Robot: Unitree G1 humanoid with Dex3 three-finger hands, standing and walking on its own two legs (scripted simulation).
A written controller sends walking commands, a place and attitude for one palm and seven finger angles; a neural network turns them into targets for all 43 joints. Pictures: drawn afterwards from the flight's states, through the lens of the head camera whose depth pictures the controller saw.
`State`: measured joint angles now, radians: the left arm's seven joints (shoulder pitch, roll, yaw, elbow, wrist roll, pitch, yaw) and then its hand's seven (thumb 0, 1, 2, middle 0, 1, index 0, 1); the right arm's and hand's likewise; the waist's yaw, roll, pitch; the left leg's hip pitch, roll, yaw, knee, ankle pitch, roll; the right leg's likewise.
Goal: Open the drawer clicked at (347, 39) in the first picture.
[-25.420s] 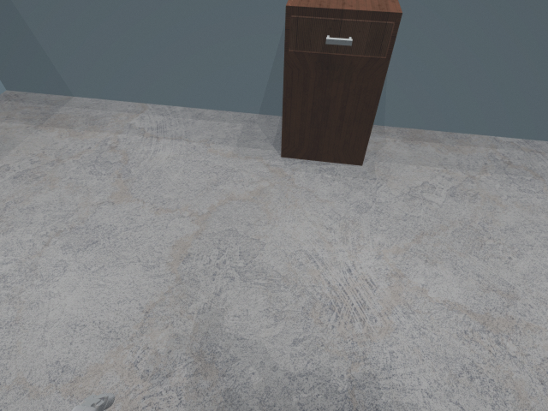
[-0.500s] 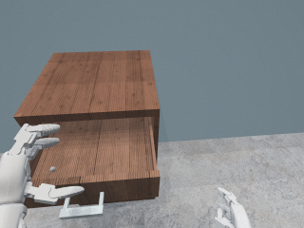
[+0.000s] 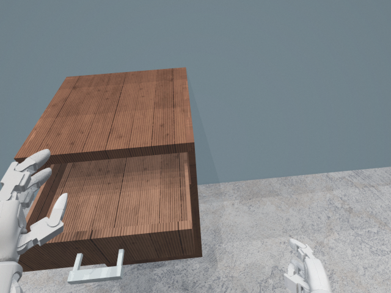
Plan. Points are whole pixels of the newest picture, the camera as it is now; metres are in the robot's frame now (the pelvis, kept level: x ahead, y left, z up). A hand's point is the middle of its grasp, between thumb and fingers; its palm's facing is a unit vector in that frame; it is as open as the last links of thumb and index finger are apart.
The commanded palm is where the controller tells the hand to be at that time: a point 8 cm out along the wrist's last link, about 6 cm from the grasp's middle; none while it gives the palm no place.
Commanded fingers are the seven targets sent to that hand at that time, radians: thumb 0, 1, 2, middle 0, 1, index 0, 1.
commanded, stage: draw the hand back to the body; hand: left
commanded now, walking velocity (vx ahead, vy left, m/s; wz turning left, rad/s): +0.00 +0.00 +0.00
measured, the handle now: (98, 265) +0.19 +0.25 -0.07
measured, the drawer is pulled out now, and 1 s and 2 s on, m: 0.23 0.23 0.23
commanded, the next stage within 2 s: step back with the hand held close in 0.20 s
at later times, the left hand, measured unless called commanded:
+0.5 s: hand (57, 226) +0.17 +0.23 +0.15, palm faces +0.34 -0.83 -0.44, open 7.4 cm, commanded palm +0.10 +0.27 +0.18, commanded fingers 0.00 0.90 0.90 -0.20 -0.30 -0.20 -0.30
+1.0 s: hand (2, 274) +0.11 +0.27 +0.15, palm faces +0.36 -0.79 -0.49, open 7.4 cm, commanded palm +0.03 +0.31 +0.18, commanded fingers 0.00 0.90 0.90 -0.20 -0.30 -0.20 -0.30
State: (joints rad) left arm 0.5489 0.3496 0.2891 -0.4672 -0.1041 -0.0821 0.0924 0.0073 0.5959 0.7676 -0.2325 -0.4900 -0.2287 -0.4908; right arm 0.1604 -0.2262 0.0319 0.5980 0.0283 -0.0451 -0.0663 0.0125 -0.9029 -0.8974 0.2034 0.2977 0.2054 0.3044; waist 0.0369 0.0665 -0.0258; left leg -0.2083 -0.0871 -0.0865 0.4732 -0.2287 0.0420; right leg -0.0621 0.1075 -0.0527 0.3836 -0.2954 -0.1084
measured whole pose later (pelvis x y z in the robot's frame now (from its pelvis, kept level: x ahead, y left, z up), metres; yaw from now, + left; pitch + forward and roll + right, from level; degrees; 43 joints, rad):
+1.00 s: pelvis -0.08 +0.02 -0.01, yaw +5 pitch +4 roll +0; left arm 0.63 0.42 0.39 -0.67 -0.06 -0.12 0.13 0.02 0.89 0.90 -0.21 -0.30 -0.21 -0.30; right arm 0.12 -0.18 -0.01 0.53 0.02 0.02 -0.06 0.01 -0.90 -0.90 0.20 0.30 0.21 0.30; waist -0.01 -0.03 0.04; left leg -0.36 -0.04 -0.01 0.57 -0.27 0.03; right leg -0.37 0.04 -0.08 0.58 -0.28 -0.01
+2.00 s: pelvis -0.29 +0.00 -0.01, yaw +5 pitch +2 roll +0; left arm 0.63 0.38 0.39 -0.61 -0.03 -0.20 0.16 0.01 0.89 0.90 -0.21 -0.30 -0.21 -0.30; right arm 0.26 -0.24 -0.05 0.63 0.01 -0.08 -0.06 0.01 -0.90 -0.90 0.20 0.30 0.20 0.30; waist -0.04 -0.07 -0.01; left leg -0.27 -0.02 0.02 0.56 -0.35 0.03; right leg -0.31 -0.01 -0.07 0.63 -0.35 -0.02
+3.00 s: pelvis -0.31 +0.01 +0.00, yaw +9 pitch -1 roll -1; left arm 0.33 0.21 0.04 0.94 0.01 0.04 0.01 -0.01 0.98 0.89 -0.21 -0.30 -0.20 -0.30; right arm 0.30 -0.16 0.01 0.96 -0.02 0.03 -0.03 0.01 -0.91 -0.90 0.20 0.30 0.21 0.30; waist 0.01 -0.04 0.09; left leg -0.24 0.02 0.00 0.52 -0.26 0.00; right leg -0.21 0.02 -0.10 0.48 -0.26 -0.04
